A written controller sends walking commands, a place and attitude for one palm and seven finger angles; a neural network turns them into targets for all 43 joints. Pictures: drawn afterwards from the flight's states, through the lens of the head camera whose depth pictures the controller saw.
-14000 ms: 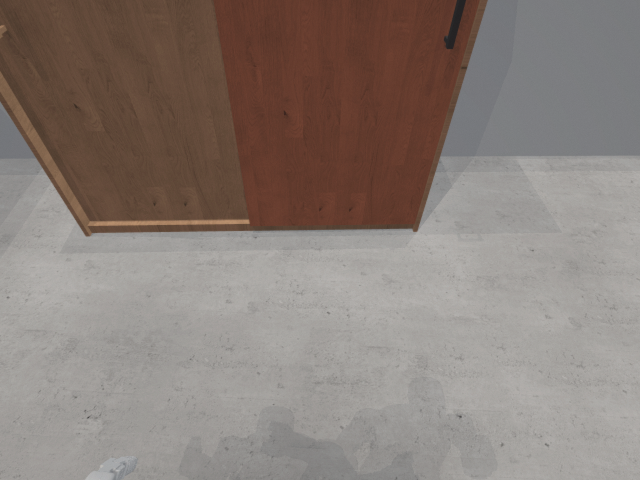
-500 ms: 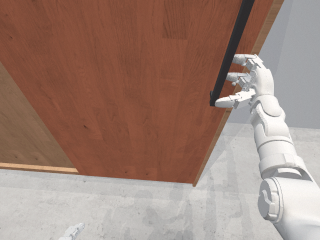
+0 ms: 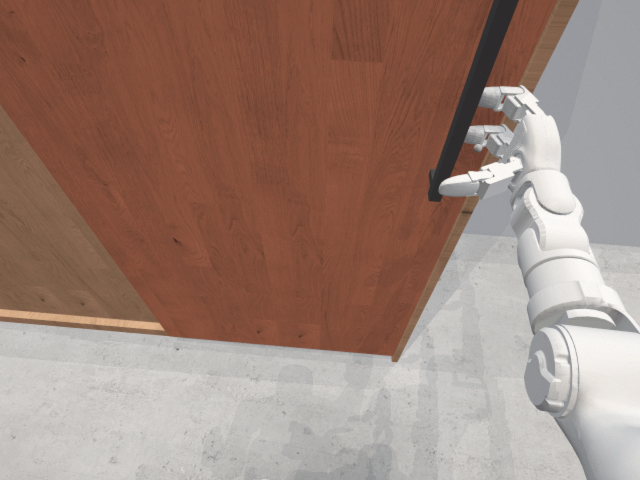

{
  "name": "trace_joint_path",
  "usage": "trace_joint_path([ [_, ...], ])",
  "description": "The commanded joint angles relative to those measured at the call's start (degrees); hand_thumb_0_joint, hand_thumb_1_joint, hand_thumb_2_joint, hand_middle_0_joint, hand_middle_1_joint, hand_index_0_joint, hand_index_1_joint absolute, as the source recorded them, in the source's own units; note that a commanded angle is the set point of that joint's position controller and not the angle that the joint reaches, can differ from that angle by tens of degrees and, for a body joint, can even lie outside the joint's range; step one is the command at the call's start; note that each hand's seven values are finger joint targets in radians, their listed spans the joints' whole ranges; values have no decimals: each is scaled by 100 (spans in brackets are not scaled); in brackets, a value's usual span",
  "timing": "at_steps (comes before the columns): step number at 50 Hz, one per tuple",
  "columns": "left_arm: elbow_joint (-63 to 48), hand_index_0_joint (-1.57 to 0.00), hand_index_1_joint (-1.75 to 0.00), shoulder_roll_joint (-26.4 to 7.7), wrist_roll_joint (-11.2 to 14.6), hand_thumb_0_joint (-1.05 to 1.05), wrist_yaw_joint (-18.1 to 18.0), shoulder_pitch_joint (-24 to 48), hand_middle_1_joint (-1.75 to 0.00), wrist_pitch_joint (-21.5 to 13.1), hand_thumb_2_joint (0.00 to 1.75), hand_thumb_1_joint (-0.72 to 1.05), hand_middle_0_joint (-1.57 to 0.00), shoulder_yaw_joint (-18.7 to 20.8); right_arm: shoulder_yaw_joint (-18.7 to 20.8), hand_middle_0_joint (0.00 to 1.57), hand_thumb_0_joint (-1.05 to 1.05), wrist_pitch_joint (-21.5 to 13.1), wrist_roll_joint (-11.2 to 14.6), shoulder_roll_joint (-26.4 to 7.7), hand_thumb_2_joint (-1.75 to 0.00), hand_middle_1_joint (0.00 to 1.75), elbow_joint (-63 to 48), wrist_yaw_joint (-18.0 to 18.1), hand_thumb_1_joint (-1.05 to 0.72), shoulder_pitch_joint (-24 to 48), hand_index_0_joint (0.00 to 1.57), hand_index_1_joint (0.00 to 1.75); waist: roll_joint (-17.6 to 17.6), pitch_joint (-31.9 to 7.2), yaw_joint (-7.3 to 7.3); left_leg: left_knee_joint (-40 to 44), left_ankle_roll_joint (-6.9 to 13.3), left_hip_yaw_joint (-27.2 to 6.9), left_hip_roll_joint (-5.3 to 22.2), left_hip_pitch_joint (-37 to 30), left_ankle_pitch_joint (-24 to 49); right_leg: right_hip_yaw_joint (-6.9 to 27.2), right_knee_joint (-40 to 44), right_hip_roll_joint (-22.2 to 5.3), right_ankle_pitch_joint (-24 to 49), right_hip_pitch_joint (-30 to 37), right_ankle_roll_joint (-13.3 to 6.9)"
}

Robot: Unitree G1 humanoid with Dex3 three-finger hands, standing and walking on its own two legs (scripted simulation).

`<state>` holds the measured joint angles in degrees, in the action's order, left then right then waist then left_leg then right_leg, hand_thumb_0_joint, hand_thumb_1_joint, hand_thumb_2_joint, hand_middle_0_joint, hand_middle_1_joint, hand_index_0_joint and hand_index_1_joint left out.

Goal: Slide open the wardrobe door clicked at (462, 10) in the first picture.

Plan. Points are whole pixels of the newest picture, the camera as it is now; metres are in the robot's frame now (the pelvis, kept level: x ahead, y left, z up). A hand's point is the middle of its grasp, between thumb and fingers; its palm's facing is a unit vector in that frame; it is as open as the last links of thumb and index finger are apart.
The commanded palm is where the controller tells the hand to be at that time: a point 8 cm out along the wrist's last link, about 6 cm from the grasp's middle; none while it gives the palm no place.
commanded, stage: slide the fingers in behind the handle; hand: right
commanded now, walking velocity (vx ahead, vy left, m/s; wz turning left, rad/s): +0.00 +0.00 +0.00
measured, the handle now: (463, 102) +0.53 -0.09 +0.20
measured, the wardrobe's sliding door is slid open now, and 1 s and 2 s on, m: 0.00 0.00 0.00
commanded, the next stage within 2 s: grip the handle and tug to test in 1.68 s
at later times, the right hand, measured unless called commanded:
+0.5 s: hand (466, 154) +0.48 -0.10 +0.16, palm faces -0.07 +1.00 -0.01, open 14.0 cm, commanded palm +0.46 -0.15 +0.17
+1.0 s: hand (446, 153) +0.48 -0.07 +0.16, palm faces -0.08 +1.00 -0.01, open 14.0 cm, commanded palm +0.45 -0.13 +0.17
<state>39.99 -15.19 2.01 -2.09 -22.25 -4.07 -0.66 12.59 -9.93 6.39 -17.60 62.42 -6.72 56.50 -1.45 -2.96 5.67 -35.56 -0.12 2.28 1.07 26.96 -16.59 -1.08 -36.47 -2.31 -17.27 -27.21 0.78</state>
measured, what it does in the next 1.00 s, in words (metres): stands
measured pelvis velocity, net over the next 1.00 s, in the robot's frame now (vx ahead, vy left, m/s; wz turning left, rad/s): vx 0.01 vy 0.00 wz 0.01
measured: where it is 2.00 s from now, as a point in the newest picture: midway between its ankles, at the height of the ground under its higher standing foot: outside the picture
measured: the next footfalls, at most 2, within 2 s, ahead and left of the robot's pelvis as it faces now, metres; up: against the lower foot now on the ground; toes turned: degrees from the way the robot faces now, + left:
none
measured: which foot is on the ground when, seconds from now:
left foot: down 0.00-1.00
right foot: down 0.00-1.00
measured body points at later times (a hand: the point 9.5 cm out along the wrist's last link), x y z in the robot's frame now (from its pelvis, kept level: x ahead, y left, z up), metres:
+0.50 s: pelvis +0.01 +0.00 +0.00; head +0.05 +0.00 +0.45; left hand +0.07 +0.26 -0.12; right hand +0.48 -0.15 +0.16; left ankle +0.01 +0.12 -0.72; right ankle +0.01 -0.13 -0.72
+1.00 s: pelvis +0.01 +0.00 +0.00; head +0.05 +0.01 +0.45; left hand +0.09 +0.26 -0.12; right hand +0.48 -0.13 +0.17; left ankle +0.01 +0.12 -0.72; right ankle +0.01 -0.13 -0.72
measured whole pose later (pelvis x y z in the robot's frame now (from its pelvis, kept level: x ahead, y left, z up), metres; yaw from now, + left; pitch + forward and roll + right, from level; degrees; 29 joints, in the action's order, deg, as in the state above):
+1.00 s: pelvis +0.01 +0.00 +0.00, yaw +0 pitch +7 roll +0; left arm 38.0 -14.2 1.9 -1.7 -19.0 -3.0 -0.4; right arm 9.4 -6.3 6.1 -10.9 52.0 -1.6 50.0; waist -1.7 -3.2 4.6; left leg -34.8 0.1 1.8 0.8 24.1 -17.3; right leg -1.5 -35.1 -2.5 -17.8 -23.9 1.0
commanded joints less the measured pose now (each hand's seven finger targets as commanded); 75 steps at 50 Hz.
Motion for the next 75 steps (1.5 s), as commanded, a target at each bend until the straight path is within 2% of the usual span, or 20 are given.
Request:
trace_joint_path([
  [1,-532,-20,-30,-804,-32,0,-8,-339,-30,-258,90,90,-20,288,117,30,0,-432,114,-877,-30,120,-1269,-25,50,2926,30,120,173,-2125,94,407,87,-34,-232,-658,1450,38,338,225,981,1115,-225],
  [5,-580,-20,-30,-834,-26,0,-38,-332,-30,-221,90,90,-20,266,267,30,0,-448,91,-1171,-30,120,-1289,-42,50,2882,30,120,318,-1978,81,423,88,-41,-213,-826,1377,26,388,231,842,872,-249],
  [16,-672,-20,-30,-758,11,0,-8,-147,-30,-247,90,90,-20,278,0,30,0,-349,116,-724,-30,120,-1938,102,50,2665,30,120,21,-2038,32,369,100,2,-253,-717,1608,15,381,189,1181,1220,-209],
  [18,-639,-20,-30,-770,6,0,-18,-160,-30,-227,90,90,-20,283,99,30,0,-276,82,-845,-30,120,-1831,161,50,2643,30,120,201,-1906,37,404,89,-1,-248,-710,1535,20,389,192,1087,1104,-218],
  [23,-693,-20,-30,-720,-9,0,1,-105,-30,-246,90,90,-20,298,4,30,0,-254,112,-572,-30,120,-2148,260,50,2527,30,120,109,-2291,-34,337,104,7,-255,-837,1887,-3,324,196,1484,1405,-201],
  [25,-685,-20,-30,-713,-15,0,4,-117,-30,-239,90,90,-20,293,-212,30,0,-245,135,-330,-30,120,-2169,244,50,2496,30,120,227,-2182,15,325,112,45,-256,-879,1962,23,326,192,1609,1376,-199],
  [30,-669,-20,-30,-729,-17,0,-9,-72,-30,-181,90,90,-20,301,-45,30,0,-155,103,-518,-30,120,-2135,302,50,2456,30,120,386,-2072,-15,352,104,24,-241,-977,2000,-3,337,207,1531,1254,-225],
  [32,-668,-20,-30,-684,-15,0,3,-33,-30,-180,90,90,-20,301,-62,30,0,-131,76,-465,-30,120,-2198,329,50,2414,30,120,164,-2171,-59,321,106,8,-236,-956,2138,-27,317,216,1657,1346,-211],
  [36,-751,-20,-30,-639,-5,0,44,63,-30,-180,90,90,-20,300,-313,30,0,-107,120,-83,-30,120,-2490,347,50,2216,30,120,170,-2246,-83,321,108,27,-246,-1008,2285,-41,299,211,1832,1479,-209],
  [40,-724,-20,-30,-673,-22,0,7,47,-30,-103,90,90,-20,296,-156,30,0,29,135,-247,-30,120,-2251,390,50,2118,30,120,564,-1968,-89,405,94,32,-235,-1151,2158,-47,388,233,1573,1187,-238],
  [45,-716,-20,-30,-649,-34,0,-19,86,-30,-67,90,90,-20,270,-72,30,0,0,26,-441,-30,120,-2313,520,50,2430,30,120,396,-1920,-59,446,90,-21,-196,-1129,1980,-48,396,260,1384,1146,-251],
  [48,-740,-20,-30,-590,-40,0,6,133,-30,-113,90,90,-20,273,-206,30,0,-123,19,-221,-30,120,-2539,545,50,2444,30,120,22,-2233,-91,384,112,-30,-215,-1096,2129,-74,364,261,1553,1403,-224],
  [50,-735,-20,-30,-606,-54,0,15,92,-30,-121,90,90,-20,286,-206,30,0,-169,49,-191,-30,120,-2563,544,50,2286,30,120,221,-2387,-113,352,122,0,-218,-1261,2314,-52,333,260,1768,1453,-225],
  [54,-737,-20,-30,-616,-21,0,24,140,-30,-101,90,90,-20,290,-254,30,0,-19,113,-86,-30,120,-2392,486,50,2103,30,120,500,-2090,-84,444,75,-13,-232,-1243,2283,-106,414,261,1520,1243,-243],
  [55,-727,-20,-30,-649,-34,0,7,105,-30,-75,90,90,-20,304,-61,30,0,13,98,-287,-30,120,-2275,514,50,1933,30,120,728,-2058,-141,460,79,-5,-222,-1366,2260,-98,432,260,1518,1151,-257],
  [58,-760,-20,-30,-607,-6,0,6,207,-30,-55,90,90,-20,267,-306,30,0,110,91,-23,-30,120,-2271,511,50,2078,30,120,550,-1709,-81,553,61,-18,-214,-1148,1986,-128,502,271,1220,1068,-253],
  [62,-736,-20,-30,-616,-26,0,-34,198,-30,-58,90,90,-20,262,-9,30,0,-8,70,-418,-30,120,-2377,601,50,2314,30,120,441,-1848,-107,570,68,-86,-198,-1216,1860,-116,503,278,1140,1085,-271],
  [67,-709,-20,-30,-582,-29,0,-33,190,-30,-124,90,90,-20,254,-213,30,0,-225,17,-253,-30,120,-2470,579,50,2403,30,120,218,-2053,-85,517,90,-59,-209,-1150,1841,-92,476,265,1185,1274,-245],
  [71,-667,-20,-30,-617,-7,0,-36,184,-30,-140,90,90,-20,266,-346,30,0,-162,59,-105,-30,120,-2163,513,50,2453,30,120,352,-1876,7,574,80,-49,-219,-1013,1658,-70,512,255,1021,1221,-245],
  [75,-636,-20,-30,-649,-27,0,-46,113,-30,-161,90,90,-20,277,-197,30,0,-154,141,-200,-30,120,-2162,525,50,2487,30,120,436,-2031,-39,551,93,-17,-216,-1117,1702,-40,510,257,1138,1267,-237],
])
